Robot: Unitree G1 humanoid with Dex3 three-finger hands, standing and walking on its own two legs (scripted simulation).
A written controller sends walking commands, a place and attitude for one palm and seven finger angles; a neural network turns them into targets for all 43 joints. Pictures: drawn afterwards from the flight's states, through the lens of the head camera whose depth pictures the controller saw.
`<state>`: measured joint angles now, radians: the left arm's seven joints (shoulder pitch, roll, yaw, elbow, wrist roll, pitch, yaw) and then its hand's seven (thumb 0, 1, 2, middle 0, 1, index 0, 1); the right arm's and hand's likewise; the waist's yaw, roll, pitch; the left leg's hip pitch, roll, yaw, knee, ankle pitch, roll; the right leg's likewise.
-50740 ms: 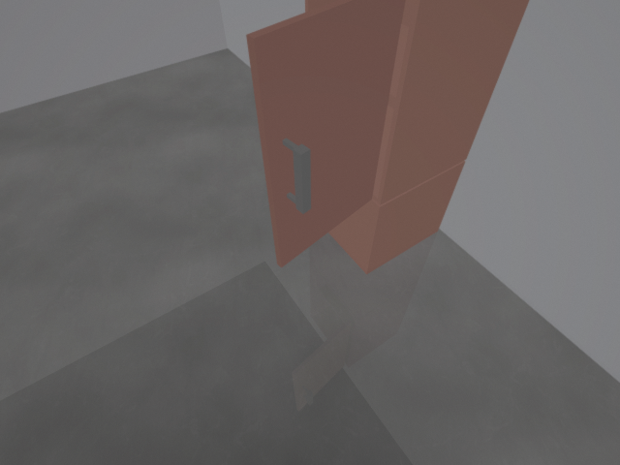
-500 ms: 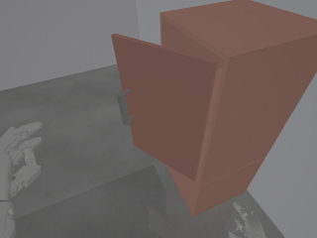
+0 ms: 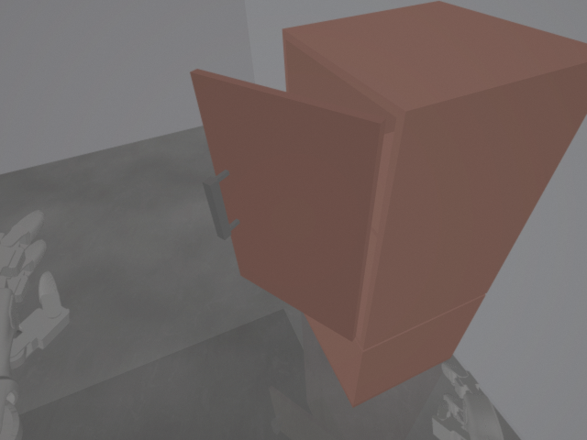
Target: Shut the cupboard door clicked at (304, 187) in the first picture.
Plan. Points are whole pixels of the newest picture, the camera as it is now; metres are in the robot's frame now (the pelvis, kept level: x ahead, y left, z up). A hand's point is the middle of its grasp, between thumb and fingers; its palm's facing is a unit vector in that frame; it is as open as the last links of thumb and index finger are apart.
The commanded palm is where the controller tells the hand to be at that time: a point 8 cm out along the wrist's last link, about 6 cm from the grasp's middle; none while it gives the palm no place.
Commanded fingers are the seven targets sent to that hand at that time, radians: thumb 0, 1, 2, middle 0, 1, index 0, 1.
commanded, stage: step back with the hand held close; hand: left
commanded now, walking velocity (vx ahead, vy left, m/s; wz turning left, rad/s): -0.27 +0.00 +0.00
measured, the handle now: (224, 204) +0.59 +0.24 -0.03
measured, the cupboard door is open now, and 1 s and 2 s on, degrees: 31 31 31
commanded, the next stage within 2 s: stop stepping back and stand still in 0.92 s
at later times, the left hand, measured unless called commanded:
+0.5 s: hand out of the picture +0.14 +0.31 +0.16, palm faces +0.41 -0.77 -0.50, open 7.4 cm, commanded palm +0.08 +0.34 +0.18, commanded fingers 0.00 0.90 0.90 -0.20 -0.30 -0.20 -0.30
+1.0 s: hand out of the picture -0.01 +0.33 +0.17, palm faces +0.61 -0.68 -0.40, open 7.4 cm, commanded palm -0.08 +0.34 +0.18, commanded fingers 0.00 0.90 0.90 -0.20 -0.30 -0.20 -0.30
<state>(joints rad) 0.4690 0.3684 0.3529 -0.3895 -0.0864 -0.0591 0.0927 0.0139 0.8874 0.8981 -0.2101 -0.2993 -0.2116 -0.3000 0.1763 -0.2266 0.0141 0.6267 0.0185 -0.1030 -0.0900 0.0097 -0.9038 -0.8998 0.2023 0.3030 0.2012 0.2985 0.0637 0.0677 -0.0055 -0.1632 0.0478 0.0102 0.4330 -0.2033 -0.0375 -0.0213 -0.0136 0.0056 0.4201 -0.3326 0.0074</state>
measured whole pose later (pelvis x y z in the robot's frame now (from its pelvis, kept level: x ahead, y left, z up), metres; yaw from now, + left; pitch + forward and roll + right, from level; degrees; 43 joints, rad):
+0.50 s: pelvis -0.06 +0.04 -0.01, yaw +0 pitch -1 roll -1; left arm 0.55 0.46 0.43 -0.46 -0.09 -0.15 0.12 0.01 0.89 0.90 -0.21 -0.30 -0.21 -0.30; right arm 0.17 -0.22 0.01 0.54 0.02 0.04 -0.10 0.01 -0.90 -0.90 0.20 0.30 0.20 0.30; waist 0.01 0.04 0.00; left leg -0.36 0.03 0.02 0.51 -0.14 0.01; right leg -0.22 -0.04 0.01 0.50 -0.27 0.06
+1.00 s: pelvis -0.19 +0.02 -0.02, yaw +6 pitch -2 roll -3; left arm 0.38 0.42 0.47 -0.39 -0.04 -0.24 0.17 0.01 0.89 0.90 -0.21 -0.30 -0.21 -0.30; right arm 0.18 -0.19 0.00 0.63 0.00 -0.07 -0.09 0.01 -0.90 -0.90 0.20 0.30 0.20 0.30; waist 0.02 0.03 0.04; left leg -0.48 0.06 0.03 0.64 -0.14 0.05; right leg -0.41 0.07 0.03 0.87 -0.38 0.03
